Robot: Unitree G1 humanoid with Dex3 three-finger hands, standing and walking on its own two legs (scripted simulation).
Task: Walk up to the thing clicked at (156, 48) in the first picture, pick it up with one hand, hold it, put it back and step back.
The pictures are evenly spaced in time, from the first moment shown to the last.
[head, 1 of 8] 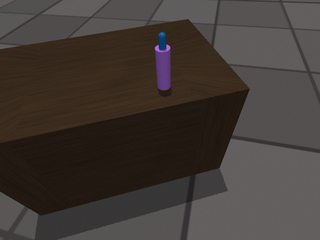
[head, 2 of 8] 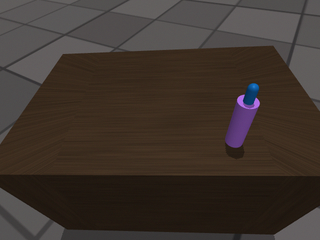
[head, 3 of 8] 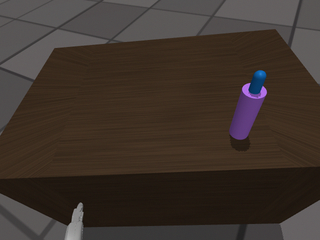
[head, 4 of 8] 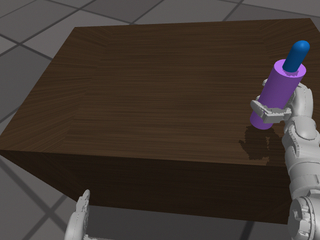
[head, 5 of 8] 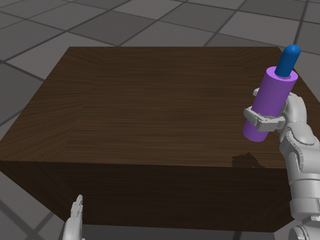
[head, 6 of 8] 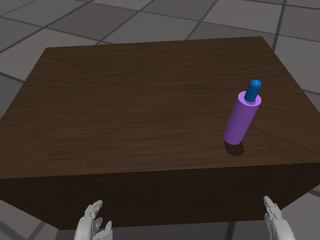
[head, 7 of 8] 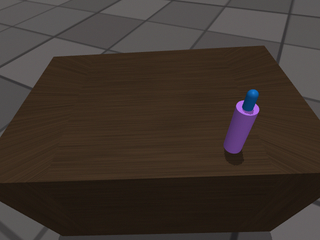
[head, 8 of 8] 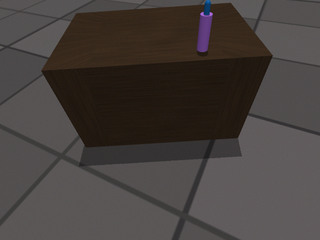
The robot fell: no
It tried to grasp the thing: yes
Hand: right
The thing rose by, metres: 0.22
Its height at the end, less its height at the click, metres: +0.00
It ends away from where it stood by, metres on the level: 0.02
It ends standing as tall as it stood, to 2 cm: yes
